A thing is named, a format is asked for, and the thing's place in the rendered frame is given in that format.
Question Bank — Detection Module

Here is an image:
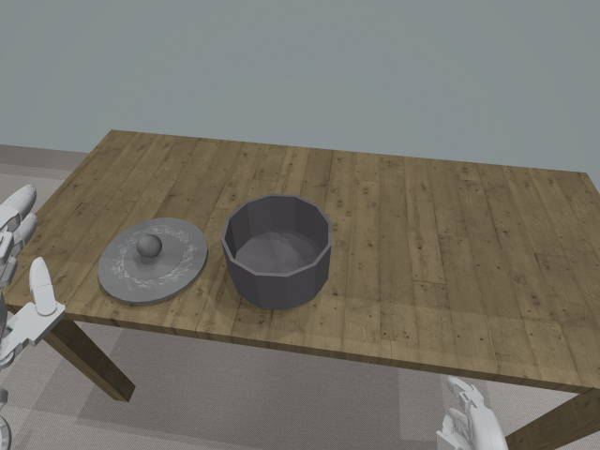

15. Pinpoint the right robot hand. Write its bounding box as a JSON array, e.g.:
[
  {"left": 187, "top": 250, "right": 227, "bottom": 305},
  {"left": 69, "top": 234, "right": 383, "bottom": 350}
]
[{"left": 436, "top": 376, "right": 508, "bottom": 450}]

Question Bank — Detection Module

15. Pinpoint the left robot hand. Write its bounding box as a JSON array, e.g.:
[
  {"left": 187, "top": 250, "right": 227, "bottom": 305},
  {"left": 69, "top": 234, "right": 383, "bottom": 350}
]
[{"left": 0, "top": 185, "right": 65, "bottom": 370}]

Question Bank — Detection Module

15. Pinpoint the knob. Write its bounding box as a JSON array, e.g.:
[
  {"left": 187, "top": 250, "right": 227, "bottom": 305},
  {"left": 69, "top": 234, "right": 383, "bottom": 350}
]
[{"left": 137, "top": 234, "right": 162, "bottom": 258}]

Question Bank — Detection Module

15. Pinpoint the table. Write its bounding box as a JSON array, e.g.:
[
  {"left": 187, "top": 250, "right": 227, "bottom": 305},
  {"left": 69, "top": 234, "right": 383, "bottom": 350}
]
[{"left": 1, "top": 129, "right": 600, "bottom": 450}]

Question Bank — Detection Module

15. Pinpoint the lid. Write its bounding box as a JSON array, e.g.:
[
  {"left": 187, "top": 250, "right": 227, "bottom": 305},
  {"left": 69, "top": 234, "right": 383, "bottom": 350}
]
[{"left": 97, "top": 217, "right": 208, "bottom": 305}]

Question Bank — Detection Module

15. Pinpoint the pot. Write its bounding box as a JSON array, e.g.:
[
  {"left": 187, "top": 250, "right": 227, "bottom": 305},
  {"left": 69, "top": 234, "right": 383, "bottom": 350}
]
[{"left": 221, "top": 194, "right": 332, "bottom": 310}]

